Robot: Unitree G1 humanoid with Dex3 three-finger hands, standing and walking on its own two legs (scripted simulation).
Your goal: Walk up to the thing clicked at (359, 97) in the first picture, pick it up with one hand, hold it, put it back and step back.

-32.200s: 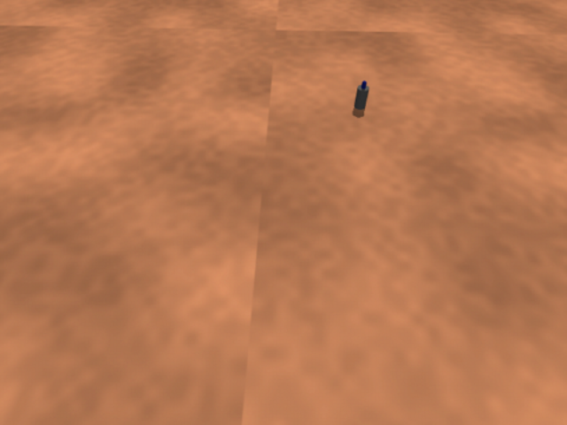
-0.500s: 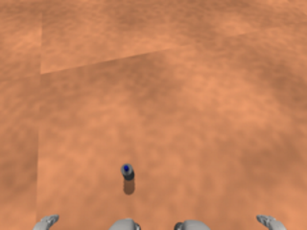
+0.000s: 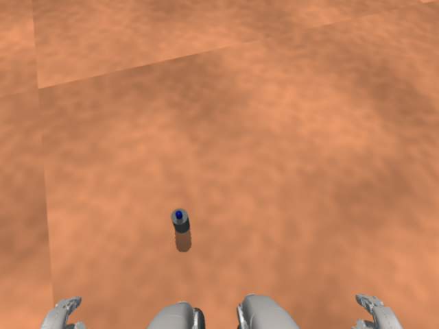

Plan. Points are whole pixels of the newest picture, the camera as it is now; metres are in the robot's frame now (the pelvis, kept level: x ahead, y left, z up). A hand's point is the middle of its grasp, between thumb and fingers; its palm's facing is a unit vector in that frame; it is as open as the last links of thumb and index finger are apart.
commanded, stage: step back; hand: left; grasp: from the side
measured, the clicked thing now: (180, 219) +0.51 +0.14 -0.67
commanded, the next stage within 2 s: none
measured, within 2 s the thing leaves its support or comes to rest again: neither
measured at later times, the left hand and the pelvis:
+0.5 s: hand out of the picture +0.01 +0.27 -0.15, palm faces +0.03 -0.93 -0.36, open 7.4 cm; pelvis -0.12 +0.00 +0.00, yaw +2 degrees
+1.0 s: hand out of the picture -0.18 +0.23 -0.13, palm faces -0.02 -0.91 -0.42, open 7.4 cm; pelvis -0.26 -0.04 +0.00, yaw -1 degrees
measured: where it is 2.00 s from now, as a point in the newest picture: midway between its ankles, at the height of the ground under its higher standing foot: outside the picture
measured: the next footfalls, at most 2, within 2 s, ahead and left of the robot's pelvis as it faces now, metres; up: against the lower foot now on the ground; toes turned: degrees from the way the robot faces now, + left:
right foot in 0.08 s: +0.01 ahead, -0.12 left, +0.00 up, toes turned +3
left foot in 0.42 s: -0.08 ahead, +0.12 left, +0.00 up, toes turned +0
